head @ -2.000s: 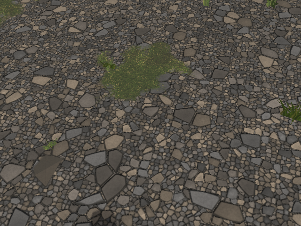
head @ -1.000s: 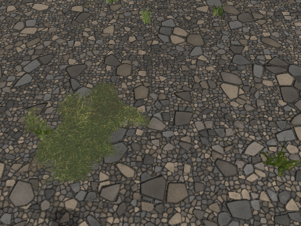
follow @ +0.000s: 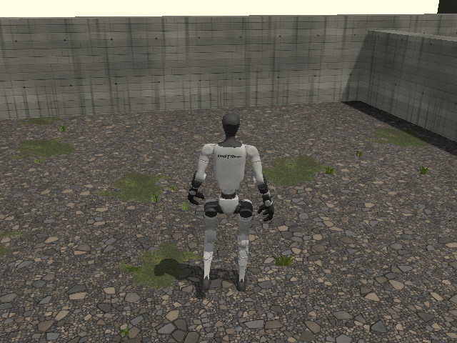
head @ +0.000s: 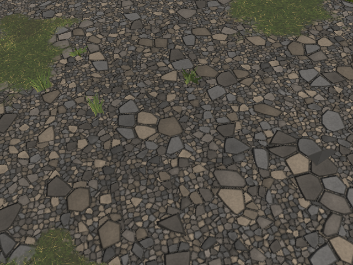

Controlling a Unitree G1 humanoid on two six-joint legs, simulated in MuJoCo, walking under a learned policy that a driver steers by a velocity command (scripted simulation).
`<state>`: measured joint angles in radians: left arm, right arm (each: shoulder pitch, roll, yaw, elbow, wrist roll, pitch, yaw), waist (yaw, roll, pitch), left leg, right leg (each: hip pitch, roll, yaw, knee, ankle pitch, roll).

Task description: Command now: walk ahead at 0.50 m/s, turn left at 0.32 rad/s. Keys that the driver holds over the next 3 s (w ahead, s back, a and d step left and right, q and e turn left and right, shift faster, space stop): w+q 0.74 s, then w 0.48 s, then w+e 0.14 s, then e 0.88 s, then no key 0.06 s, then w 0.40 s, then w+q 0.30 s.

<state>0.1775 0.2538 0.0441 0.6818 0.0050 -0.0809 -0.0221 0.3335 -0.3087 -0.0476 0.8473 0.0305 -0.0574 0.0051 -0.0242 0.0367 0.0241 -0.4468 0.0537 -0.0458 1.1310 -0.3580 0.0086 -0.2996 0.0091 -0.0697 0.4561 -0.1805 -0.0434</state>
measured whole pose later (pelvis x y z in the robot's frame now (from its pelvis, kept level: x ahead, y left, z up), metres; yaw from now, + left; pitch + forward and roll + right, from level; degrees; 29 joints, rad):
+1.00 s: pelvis +0.55 +0.11 +0.00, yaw +30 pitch +1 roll -1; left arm 0.19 0.27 0.05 0.76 0.01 -0.11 -0.03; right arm 0.33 -0.29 -0.05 0.73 0.02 -0.04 -0.01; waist -0.01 0.03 0.01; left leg -0.38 -0.04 -0.10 1.16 -0.40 0.03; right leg -0.34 0.05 -0.01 0.49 -0.17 -0.04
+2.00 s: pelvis +0.85 +0.30 +0.00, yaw +9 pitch +3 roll +2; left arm 0.15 0.31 0.07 0.63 0.00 0.02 0.00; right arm 0.08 -0.32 -0.08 0.77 0.00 0.00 -0.02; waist 0.01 0.02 0.07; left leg -0.50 0.01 -0.01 1.10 -0.48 -0.06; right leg -0.39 0.04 0.03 0.49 -0.15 -0.06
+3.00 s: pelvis +1.03 +0.29 +0.00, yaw +1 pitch +2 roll -1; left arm 0.40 0.26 0.05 0.80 0.00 -0.08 0.01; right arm 0.15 -0.29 -0.05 0.74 0.02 -0.05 0.05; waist 0.07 0.05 0.02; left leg -0.71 0.07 -0.03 0.71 0.05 0.01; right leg 0.10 0.03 -0.11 0.17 -0.30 -0.02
